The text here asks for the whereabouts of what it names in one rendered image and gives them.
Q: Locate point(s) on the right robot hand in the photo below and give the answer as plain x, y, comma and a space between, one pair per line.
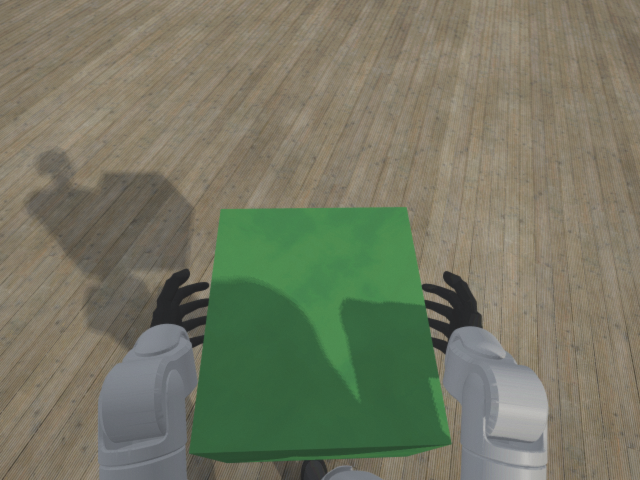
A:
465, 308

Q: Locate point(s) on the robot left forearm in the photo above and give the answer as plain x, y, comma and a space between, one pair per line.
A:
141, 408

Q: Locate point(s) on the robot right forearm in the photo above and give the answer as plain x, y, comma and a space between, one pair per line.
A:
504, 409

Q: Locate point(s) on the left robot hand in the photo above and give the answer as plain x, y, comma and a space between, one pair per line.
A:
169, 310

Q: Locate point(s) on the robot right foot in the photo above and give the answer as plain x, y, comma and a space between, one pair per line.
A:
313, 470

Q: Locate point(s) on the carton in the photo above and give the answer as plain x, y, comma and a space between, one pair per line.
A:
317, 343

